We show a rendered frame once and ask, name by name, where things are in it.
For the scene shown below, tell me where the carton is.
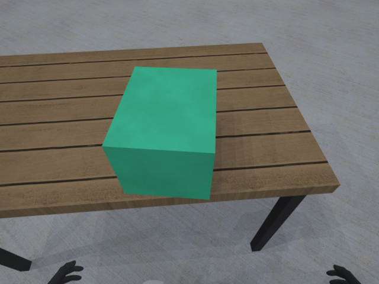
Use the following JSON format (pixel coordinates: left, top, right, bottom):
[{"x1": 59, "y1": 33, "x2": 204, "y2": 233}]
[{"x1": 102, "y1": 66, "x2": 217, "y2": 200}]

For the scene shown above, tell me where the right robot hand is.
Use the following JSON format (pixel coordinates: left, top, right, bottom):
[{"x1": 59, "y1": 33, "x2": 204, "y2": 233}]
[{"x1": 326, "y1": 264, "x2": 361, "y2": 284}]

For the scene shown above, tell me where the table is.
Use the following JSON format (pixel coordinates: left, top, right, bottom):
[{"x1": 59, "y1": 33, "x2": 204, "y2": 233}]
[{"x1": 0, "y1": 43, "x2": 341, "y2": 272}]

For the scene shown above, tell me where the left robot hand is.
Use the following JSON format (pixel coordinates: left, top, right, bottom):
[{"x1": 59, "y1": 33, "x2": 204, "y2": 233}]
[{"x1": 48, "y1": 260, "x2": 83, "y2": 284}]

